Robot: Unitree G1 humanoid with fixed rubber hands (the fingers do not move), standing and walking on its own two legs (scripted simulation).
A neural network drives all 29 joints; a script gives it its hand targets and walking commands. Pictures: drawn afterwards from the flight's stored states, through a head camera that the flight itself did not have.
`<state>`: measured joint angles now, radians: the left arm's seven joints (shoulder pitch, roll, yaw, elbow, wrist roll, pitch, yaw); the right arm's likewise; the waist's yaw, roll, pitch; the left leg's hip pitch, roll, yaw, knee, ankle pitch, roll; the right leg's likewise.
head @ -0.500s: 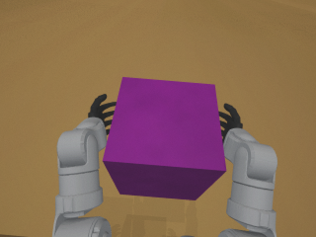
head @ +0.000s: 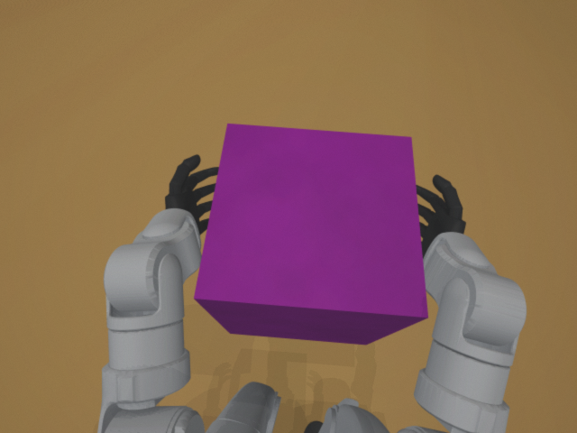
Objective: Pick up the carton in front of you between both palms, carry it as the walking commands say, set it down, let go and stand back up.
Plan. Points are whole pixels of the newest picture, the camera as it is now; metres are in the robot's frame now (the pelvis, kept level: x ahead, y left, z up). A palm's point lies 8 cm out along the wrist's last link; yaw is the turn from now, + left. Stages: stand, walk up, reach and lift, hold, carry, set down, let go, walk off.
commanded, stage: carry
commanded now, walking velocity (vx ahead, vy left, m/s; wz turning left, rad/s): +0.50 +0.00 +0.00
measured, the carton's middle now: (306, 250) +0.35 +0.04 +0.04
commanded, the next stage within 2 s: none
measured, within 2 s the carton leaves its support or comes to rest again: neither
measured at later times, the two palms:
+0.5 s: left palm out of the picture +0.71 +0.11 +0.21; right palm (505, 19) +0.68 -0.19 +0.21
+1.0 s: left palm out of the picture +0.95 +0.07 +0.15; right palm out of the picture +0.95 -0.23 +0.14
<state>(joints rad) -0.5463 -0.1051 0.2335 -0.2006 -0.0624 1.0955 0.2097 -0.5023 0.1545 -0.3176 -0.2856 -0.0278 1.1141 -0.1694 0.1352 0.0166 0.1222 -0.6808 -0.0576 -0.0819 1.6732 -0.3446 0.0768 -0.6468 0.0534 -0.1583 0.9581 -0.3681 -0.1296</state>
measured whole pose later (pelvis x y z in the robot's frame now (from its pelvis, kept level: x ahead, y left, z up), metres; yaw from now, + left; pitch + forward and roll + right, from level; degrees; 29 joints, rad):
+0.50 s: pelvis +0.35 +0.00 +0.05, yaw -5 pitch +3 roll +1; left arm -0.69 -0.06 0.36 -0.01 0.01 1.26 0.18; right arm -0.73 0.10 -0.32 0.03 -0.06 1.26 -0.20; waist -0.04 0.00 -0.07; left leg -0.46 -0.04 0.21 0.54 -0.15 0.14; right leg -0.19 0.06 -0.02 1.09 -0.43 -0.01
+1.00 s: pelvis +0.69 -0.08 +0.06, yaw -1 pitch +5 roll -1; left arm -0.12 -0.13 0.08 -0.39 0.04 1.12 0.13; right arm -0.09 0.13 -0.11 -0.43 -0.04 1.13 -0.13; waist 0.02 0.03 -0.06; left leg -0.31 0.03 0.06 1.11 -0.43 0.00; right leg -0.40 -0.02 -0.22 0.46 -0.14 -0.07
